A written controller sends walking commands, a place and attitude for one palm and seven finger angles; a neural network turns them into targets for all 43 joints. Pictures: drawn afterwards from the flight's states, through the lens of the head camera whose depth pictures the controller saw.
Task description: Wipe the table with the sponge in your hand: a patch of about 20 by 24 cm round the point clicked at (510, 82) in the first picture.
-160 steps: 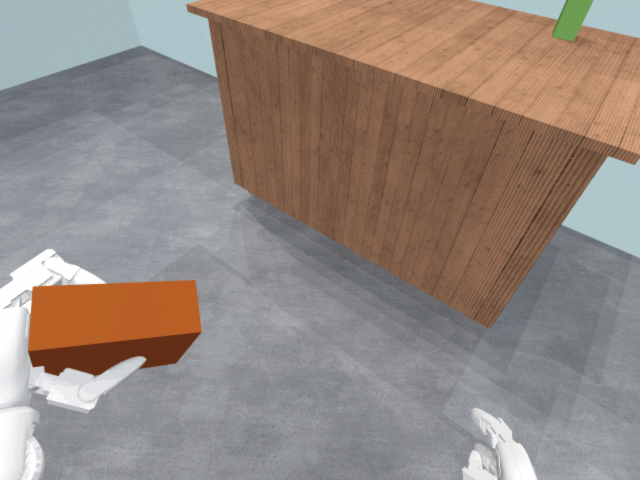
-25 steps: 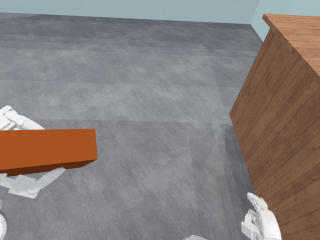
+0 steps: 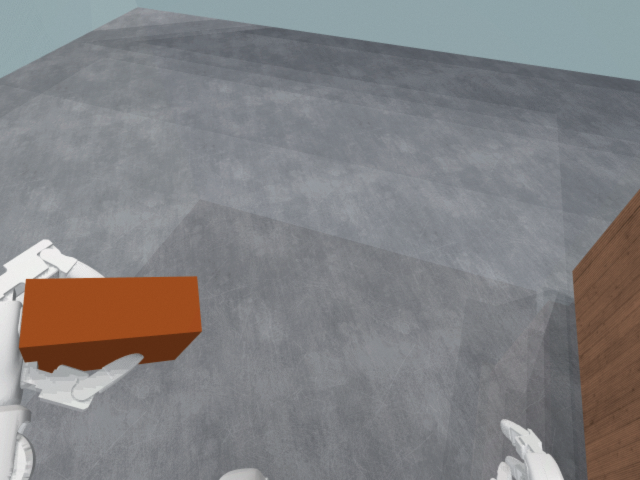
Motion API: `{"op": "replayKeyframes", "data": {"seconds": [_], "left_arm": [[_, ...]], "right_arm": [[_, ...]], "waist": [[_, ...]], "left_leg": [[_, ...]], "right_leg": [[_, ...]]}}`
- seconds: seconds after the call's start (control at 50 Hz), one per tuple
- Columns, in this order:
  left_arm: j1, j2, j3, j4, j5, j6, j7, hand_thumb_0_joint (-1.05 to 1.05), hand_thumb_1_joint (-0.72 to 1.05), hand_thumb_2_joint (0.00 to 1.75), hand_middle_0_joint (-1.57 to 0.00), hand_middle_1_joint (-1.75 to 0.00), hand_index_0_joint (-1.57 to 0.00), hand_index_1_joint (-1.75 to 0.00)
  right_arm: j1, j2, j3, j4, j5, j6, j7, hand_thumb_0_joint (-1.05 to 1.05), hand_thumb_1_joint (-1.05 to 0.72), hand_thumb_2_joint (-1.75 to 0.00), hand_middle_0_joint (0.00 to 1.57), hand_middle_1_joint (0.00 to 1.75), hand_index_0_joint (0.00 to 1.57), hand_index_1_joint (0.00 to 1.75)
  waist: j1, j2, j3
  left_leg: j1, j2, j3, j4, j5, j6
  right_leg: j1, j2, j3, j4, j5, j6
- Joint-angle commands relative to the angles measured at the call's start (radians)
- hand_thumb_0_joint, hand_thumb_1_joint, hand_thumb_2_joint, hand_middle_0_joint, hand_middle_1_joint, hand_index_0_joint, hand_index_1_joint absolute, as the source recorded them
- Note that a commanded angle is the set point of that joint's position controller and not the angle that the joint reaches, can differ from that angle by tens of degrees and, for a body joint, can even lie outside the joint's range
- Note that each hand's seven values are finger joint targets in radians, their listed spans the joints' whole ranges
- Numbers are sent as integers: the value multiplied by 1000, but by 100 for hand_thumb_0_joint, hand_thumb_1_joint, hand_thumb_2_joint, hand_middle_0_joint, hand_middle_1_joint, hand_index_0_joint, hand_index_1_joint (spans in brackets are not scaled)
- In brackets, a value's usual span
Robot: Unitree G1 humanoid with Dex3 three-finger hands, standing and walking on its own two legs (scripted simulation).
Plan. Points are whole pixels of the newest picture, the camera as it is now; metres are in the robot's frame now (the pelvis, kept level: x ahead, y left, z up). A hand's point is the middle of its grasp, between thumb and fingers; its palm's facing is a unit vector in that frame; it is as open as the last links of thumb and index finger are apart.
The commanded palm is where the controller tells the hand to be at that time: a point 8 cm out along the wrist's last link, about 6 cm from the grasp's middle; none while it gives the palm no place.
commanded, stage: walk to a spot facing it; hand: left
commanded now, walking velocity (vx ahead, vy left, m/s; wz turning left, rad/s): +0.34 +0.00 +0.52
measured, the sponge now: (139, 325) +0.23 +0.19 +0.15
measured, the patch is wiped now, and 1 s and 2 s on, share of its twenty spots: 0.00 0.00 0.00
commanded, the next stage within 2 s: turn to face it in 1.20 s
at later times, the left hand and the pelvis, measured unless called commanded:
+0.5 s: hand (45, 326) +0.21 +0.26 +0.17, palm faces +0.57 -0.69 -0.45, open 9.7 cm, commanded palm +0.15 +0.30 +0.17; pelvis +0.05 -0.01 -0.02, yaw +12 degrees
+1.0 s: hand (62, 237) +0.31 +0.29 +0.18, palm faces +0.60 -0.64 -0.48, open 9.7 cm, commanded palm +0.24 +0.33 +0.17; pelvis +0.18 +0.01 -0.01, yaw +18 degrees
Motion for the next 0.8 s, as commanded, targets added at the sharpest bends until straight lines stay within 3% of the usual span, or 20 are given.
{"op": "replayKeyframes", "data": {"seconds": [0.0,0.04,0.06,0.08,0.1,0.18,0.26,0.32,0.34,0.36,0.38,0.4,0.48,0.6,0.66,0.68,0.7,0.72,0.74,0.78], "left_arm": [[-109,172,156,-286,-22,-63,63,0,10,130,-120,-160,-120,-160],[-145,160,141,-325,-29,-67,69,0,10,130,-120,-160,-120,-160],[-154,142,131,-336,-29,-81,69,0,10,130,-120,-160,-120,-160],[-148,116,95,-356,-20,-105,65,0,10,130,-120,-160,-120,-160],[-179,180,151,-292,14,-133,56,0,10,130,-120,-160,-120,-160],[-147,159,145,-343,12,-133,24,0,10,130,-120,-160,-120,-160],[-85,142,136,-301,-2,-129,22,0,10,130,-120,-160,-120,-160],[-112,138,134,-181,4,-95,22,0,10,130,-120,-160,-120,-160],[-141,158,141,-155,12,-84,23,0,10,130,-120,-160,-120,-160],[-161,219,178,-125,15,-70,28,0,10,130,-120,-160,-120,-160],[-185,216,177,-113,-3,-67,29,0,10,130,-120,-160,-120,-160],[-218,230,186,-138,-6,-86,23,0,10,130,-120,-160,-120,-160],[-164,195,161,-185,0,-112,11,0,10,130,-120,-160,-120,-160],[-67,173,169,-272,-8,-102,59,0,10,130,-120,-160,-120,-160],[-114,168,163,-297,-6,-104,76,0,10,130,-120,-160,-120,-160],[-121,150,138,-304,-8,-106,73,0,10,130,-120,-160,-120,-160],[-143,140,138,-329,-5,-121,74,0,10,130,-120,-160,-120,-160],[-171,157,142,-328,5,-140,73,0,10,130,-120,-160,-120,-160],[-144,213,180,-220,20,-142,56,0,10,130,-120,-160,-120,-160],[-118,204,185,-288,9,-135,41,0,10,130,-120,-160,-120,-160]], "right_arm": [[-100,-32,-15,-202,-1,-73,-12,0,-90,-90,20,30,20,30],[-53,-48,-22,-207,6,-75,-19,0,-90,-90,20,30,20,30],[-41,-74,-28,-209,14,-77,-19,0,-90,-90,20,30,20,30],[-57,-86,-31,-215,20,-91,-8,0,-90,-90,20,30,20,30],[-51,-66,-32,-180,27,-102,7,0,-90,-90,20,30,20,30],[-93,-55,-39,-159,43,-105,19,0,-90,-90,20,30,20,30],[-83,-49,-19,-138,25,-127,17,0,-90,-90,20,30,20,30],[-96,-38,-6,-123,23,-105,5,0,-90,-90,20,30,20,30],[-95,-21,-5,-119,26,-94,3,0,-90,-90,20,30,20,30],[-107,2,-3,-131,26,-83,3,0,-90,-90,20,30,20,30],[-144,-42,-13,-145,20,-89,9,0,-90,-90,20,30,20,30],[-152,-39,-13,-133,15,-89,14,0,-90,-90,20,30,20,30],[-166,-29,5,-118,22,-51,11,0,-90,-90,20,30,20,30],[-129,-18,-10,-180,12,-59,6,0,-90,-90,20,30,20,30],[-83,-32,-23,-184,13,-59,-8,0,-90,-90,20,30,20,30],[-63,-54,-34,-188,24,-61,-17,0,-90,-90,20,30,20,30],[-65,-82,-41,-196,28,-62,-15,0,-90,-90,20,30,20,30],[-78,-75,-36,-201,30,-67,-1,0,-90,-90,20,30,20,30],[-89,-64,-34,-169,30,-73,6,0,-90,-90,20,30,20,30],[-95,-56,-47,-163,42,-74,11,0,-90,-90,20,30,20,30]], "waist": [[25,-149,-127],[-23,15,-172],[-48,253,-169],[-38,496,-135],[-37,368,-108],[-9,306,-49],[-5,325,-79],[8,188,-94],[12,25,-111],[22,-332,-101],[28,-307,-101],[10,-225,-39],[-3,-134,-35],[28,-127,-111],[-5,-40,-133],[-26,84,-144],[-36,351,-163],[-27,433,-137],[-26,352,-131],[-21,286,-120]], "left_leg": [[73,-27,53,-298,-79,26],[289,-64,65,-472,10,50],[439,70,-165,-557,47,130],[556,310,-539,-598,396,236],[474,376,-650,-629,300,305],[229,213,-324,-617,49,246],[167,165,-218,-592,143,195],[54,115,-163,-403,-37,139],[-50,54,-103,-167,-107,112],[-281,-73,-26,190,-219,57],[-331,-68,-142,373,-171,43],[-322,-22,-175,453,-88,31],[-162,33,-101,261,12,8],[29,-19,60,-230,19,32],[217,-55,104,-409,102,33],[347,-14,27,-467,121,60],[464,164,-279,-553,197,149],[522,332,-578,-614,448,252],[455,386,-622,-632,275,300],[456,329,-493,-587,276,296]], "right_leg": [[95,-226,197,-140,-175,-107],[-1,-144,123,135,-127,-41],[-201,-35,41,431,-121,23],[-472,85,42,685,-409,72],[-549,39,170,792,-376,46],[-414,9,162,632,-182,68],[-129,96,61,279,-165,71],[126,140,31,38,-116,63],[204,41,178,-69,-215,17],[273,-226,624,-226,-359,-103],[226,-338,815,-321,-459,-155],[129,-338,807,-336,-510,-177],[5,-220,304,-271,-238,-115],[102,-196,208,-177,-94,-129],[60,-133,145,-10,-105,-80],[-28,-88,96,182,-69,-42],[-211,42,25,471,-166,23],[-404,113,91,675,-421,34],[-462,53,196,764,-382,23],[-528,22,216,751,-290,41]]}}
